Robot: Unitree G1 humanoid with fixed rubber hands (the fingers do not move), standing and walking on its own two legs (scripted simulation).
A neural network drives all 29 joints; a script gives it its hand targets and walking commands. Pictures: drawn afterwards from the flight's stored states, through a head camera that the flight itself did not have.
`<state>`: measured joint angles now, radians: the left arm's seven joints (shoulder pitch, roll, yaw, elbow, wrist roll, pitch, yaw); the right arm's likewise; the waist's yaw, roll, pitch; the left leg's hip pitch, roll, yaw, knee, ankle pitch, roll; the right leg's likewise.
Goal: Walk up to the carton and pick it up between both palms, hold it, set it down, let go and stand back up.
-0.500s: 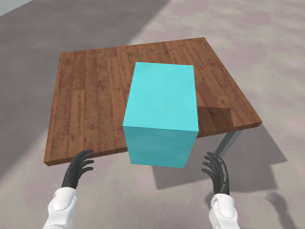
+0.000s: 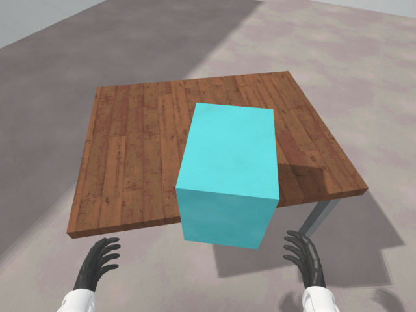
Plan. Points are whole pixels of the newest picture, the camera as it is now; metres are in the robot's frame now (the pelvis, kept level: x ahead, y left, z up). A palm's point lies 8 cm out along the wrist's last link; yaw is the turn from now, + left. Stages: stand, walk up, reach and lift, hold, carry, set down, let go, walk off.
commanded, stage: set down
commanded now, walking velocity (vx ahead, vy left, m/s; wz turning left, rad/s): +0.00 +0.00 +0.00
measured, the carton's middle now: (227, 176) +0.44 -0.04 -0.07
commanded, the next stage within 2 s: let go in 1.06 s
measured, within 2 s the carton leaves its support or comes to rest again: neither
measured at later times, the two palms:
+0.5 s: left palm (88, 309) +0.14 +0.24 -0.08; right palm (312, 300) +0.15 -0.19 -0.08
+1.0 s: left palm (96, 302) +0.15 +0.23 -0.08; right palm (320, 297) +0.16 -0.21 -0.09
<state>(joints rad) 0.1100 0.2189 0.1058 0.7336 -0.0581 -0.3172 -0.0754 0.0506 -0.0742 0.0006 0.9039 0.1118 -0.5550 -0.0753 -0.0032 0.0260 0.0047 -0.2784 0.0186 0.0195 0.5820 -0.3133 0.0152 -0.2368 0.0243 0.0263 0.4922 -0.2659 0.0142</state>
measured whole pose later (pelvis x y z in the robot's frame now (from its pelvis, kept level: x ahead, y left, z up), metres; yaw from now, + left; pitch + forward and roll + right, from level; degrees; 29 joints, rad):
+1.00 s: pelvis +0.00 +0.00 +0.00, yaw +0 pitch -4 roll -2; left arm 0.14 0.19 0.05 0.67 -0.06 0.05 0.02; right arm 0.09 -0.13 -0.01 0.90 -0.03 -0.27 -0.01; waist 0.00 0.02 0.02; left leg -0.19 0.02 0.02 0.57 -0.31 0.01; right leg -0.15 0.02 0.03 0.49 -0.27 0.01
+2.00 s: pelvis -0.01 -0.01 +0.00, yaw +0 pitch -4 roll -1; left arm 0.17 0.28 0.05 0.71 -0.06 0.02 0.02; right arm 0.11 -0.27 -0.01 0.90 -0.04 -0.03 0.00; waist 0.00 0.02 0.03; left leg -0.19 0.02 0.02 0.56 -0.31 0.01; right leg -0.15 0.02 0.03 0.49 -0.27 0.01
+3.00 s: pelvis +0.00 -0.01 +0.00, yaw +0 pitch -3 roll -1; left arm 0.17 0.29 0.05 0.77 -0.06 0.01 0.02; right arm 0.11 -0.27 -0.01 0.90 -0.03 -0.02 0.00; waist 0.00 0.02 0.03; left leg -0.19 0.02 0.02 0.56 -0.32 0.01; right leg -0.15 0.02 0.03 0.49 -0.28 0.01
